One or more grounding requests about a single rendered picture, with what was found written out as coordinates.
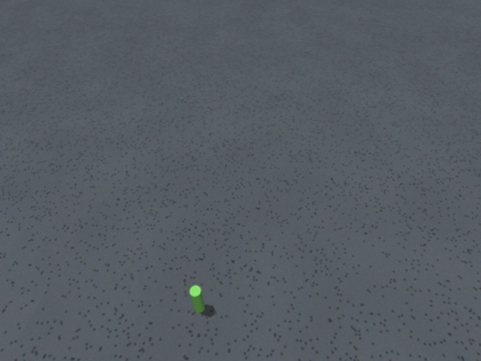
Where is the can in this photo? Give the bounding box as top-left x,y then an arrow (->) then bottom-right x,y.
189,285 -> 205,313

